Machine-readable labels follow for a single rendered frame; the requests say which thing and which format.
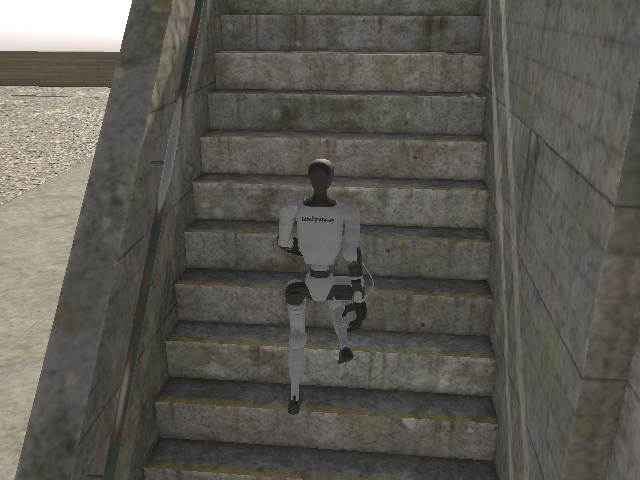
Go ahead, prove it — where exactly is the robot left forearm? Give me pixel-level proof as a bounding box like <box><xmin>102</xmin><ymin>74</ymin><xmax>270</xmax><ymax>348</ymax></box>
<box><xmin>277</xmin><ymin>234</ymin><xmax>294</xmax><ymax>250</ymax></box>

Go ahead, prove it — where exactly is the robot left upper arm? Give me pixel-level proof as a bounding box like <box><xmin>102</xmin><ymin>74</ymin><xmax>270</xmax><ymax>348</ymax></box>
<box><xmin>278</xmin><ymin>199</ymin><xmax>301</xmax><ymax>247</ymax></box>

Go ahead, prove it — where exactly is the robot right forearm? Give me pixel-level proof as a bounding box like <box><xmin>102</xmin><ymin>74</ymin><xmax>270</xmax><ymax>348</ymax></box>
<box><xmin>348</xmin><ymin>247</ymin><xmax>366</xmax><ymax>303</ymax></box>

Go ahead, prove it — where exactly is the left robot hand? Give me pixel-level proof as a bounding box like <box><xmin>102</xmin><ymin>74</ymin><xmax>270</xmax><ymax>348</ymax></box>
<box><xmin>285</xmin><ymin>237</ymin><xmax>303</xmax><ymax>256</ymax></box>

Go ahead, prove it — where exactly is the right robot foot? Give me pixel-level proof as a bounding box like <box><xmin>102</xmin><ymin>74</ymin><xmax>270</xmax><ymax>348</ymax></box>
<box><xmin>338</xmin><ymin>346</ymin><xmax>354</xmax><ymax>364</ymax></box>

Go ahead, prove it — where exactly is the robot right upper arm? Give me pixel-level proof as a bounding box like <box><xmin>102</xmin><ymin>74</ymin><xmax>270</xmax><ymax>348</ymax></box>
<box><xmin>341</xmin><ymin>202</ymin><xmax>361</xmax><ymax>261</ymax></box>

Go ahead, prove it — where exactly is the right robot hand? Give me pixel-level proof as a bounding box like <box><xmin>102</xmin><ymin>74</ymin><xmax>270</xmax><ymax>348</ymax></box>
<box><xmin>342</xmin><ymin>301</ymin><xmax>367</xmax><ymax>332</ymax></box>

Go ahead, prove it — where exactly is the robot left thigh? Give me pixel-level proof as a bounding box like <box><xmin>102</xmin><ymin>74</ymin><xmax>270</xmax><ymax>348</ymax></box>
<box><xmin>285</xmin><ymin>279</ymin><xmax>307</xmax><ymax>350</ymax></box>

